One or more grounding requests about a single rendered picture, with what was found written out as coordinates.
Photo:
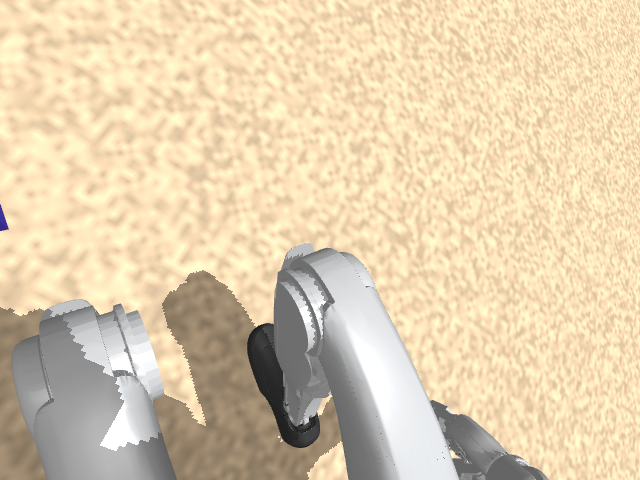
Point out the right robot arm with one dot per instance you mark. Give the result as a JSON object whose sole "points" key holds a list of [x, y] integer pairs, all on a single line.
{"points": [[513, 467]]}

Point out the right robot hand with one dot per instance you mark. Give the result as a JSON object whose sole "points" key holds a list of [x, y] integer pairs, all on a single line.
{"points": [[469, 441]]}

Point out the right robot foot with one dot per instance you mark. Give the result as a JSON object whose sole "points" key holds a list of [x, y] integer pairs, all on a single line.
{"points": [[269, 377]]}

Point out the carton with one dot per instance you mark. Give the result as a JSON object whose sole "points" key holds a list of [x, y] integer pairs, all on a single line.
{"points": [[3, 223]]}

